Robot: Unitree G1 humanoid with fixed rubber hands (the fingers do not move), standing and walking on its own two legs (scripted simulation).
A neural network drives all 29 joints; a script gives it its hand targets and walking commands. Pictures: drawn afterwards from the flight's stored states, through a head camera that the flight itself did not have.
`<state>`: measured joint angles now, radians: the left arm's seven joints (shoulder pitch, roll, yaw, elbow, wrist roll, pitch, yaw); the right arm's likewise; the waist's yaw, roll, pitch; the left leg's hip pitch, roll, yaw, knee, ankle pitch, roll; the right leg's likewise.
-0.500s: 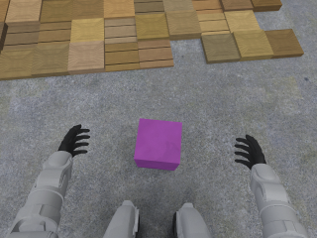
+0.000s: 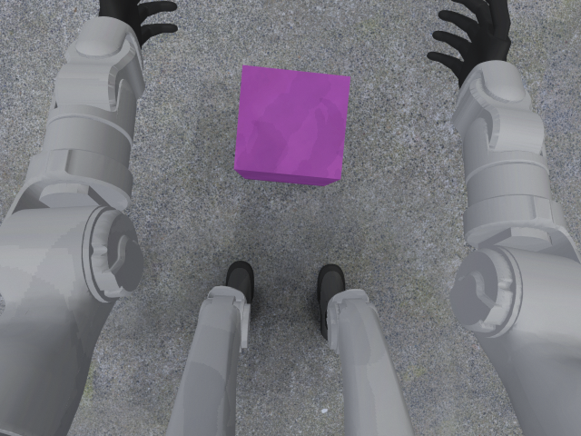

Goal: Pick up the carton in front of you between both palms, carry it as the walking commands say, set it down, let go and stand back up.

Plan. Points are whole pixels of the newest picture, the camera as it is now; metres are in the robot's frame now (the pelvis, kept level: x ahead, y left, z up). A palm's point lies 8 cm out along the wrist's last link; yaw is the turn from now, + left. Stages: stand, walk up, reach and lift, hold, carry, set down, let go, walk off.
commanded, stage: reach and lift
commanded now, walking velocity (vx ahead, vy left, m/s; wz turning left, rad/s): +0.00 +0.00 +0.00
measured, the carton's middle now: (289, 135) +0.54 +0.00 -0.53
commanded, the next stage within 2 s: none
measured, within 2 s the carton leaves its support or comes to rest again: leaves its support in 1.78 s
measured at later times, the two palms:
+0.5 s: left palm (183, 103) +0.55 +0.19 -0.32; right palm (407, 126) +0.52 -0.20 -0.32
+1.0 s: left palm (206, 121) +0.55 +0.18 -0.46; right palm (378, 137) +0.53 -0.19 -0.46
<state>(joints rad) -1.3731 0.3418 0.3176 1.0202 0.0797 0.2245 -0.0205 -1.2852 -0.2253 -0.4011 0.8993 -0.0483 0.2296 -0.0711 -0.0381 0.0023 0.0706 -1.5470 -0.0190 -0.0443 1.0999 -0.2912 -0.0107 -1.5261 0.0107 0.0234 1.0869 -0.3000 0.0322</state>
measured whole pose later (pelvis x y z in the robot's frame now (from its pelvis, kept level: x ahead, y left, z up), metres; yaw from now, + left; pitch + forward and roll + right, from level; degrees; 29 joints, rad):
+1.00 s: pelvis -0.02 +0.00 -0.28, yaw -2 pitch +37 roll -1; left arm -1.59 0.44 0.05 1.20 -0.20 0.07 0.08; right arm -1.55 -0.35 -0.16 1.15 0.19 0.07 -0.12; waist -0.01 -0.01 0.44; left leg -2.24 -0.04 -0.05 2.20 -0.60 -0.03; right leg -2.23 0.05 0.04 2.19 -0.60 0.06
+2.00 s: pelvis -0.02 +0.00 -0.24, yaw -1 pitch +41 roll -1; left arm -1.27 0.16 0.32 0.82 0.05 0.33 0.10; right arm -1.22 -0.10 -0.40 0.75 -0.05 0.32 -0.12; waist -0.01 -0.01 0.05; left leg -2.22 -0.11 -0.08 2.07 -0.58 -0.08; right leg -2.21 0.11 0.08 2.07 -0.58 0.09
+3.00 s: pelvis +0.03 -0.01 +0.01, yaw +0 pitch +29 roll +0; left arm -0.63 -0.09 0.39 0.62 0.22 0.35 0.03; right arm -0.62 0.11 -0.41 0.61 -0.21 0.34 -0.05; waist 0.00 0.00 -0.22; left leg -1.25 -0.09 -0.13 1.18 -0.43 -0.04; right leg -1.24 0.09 0.13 1.18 -0.43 0.04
